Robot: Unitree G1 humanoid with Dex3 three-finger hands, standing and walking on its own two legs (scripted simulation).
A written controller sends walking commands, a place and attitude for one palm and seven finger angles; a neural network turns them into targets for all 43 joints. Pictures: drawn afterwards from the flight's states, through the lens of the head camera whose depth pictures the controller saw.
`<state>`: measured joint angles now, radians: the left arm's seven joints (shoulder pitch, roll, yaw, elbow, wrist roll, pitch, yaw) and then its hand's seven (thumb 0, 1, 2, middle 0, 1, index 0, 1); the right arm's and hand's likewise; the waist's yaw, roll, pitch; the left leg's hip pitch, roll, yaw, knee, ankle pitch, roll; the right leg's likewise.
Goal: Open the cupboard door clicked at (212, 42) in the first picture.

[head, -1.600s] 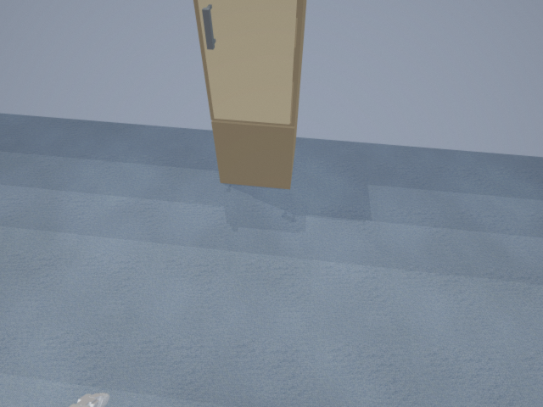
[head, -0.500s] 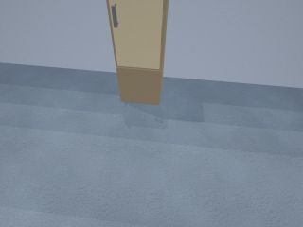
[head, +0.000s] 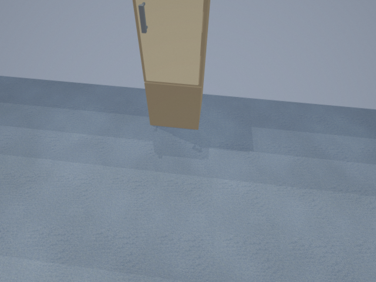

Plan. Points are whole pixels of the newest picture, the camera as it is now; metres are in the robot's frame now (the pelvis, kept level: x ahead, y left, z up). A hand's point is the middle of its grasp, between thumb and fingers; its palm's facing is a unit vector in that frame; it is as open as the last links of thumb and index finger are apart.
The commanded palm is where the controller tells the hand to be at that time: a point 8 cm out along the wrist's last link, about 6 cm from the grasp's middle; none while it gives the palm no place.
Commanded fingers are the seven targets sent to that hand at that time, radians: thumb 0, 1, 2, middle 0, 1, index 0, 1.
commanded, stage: walk to a spot facing it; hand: left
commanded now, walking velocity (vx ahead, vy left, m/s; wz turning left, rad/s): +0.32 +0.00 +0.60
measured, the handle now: (143, 17) +1.29 +0.30 +0.04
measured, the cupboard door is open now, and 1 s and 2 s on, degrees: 0 0 0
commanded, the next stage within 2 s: turn to face it in 1.02 s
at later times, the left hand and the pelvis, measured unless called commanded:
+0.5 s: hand out of the picture +0.10 +0.26 -0.18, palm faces +0.21 -0.97 -0.15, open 7.4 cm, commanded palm none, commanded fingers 0.00 0.90 0.90 -0.20 -0.30 -0.20 -0.30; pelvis +0.11 +0.07 +0.00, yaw +12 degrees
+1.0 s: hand (107, 209) +0.34 +0.26 -0.17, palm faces +0.39 -0.89 -0.23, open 7.2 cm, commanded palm none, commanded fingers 0.00 0.90 0.90 -0.20 -0.30 -0.20 -0.30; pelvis +0.34 +0.06 -0.01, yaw +22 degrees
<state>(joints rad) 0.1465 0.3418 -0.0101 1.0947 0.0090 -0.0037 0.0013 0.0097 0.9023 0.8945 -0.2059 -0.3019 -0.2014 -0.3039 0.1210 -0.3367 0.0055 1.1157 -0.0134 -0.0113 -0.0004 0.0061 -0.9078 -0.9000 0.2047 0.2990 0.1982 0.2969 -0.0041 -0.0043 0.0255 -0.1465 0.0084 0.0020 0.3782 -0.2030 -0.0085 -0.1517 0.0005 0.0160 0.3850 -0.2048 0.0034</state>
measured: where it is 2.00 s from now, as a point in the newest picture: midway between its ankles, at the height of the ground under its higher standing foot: (165, 246)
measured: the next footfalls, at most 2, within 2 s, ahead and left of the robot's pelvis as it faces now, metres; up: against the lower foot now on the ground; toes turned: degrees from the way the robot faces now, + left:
right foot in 0.80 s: +0.44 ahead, +0.00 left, +0.00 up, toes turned +9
left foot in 1.28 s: +0.50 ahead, +0.27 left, +0.00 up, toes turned +35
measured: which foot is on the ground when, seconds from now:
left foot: down 0.00-0.80, up 0.82-1.00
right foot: down 0.00-0.26, up 0.28-0.78, down 0.80-1.00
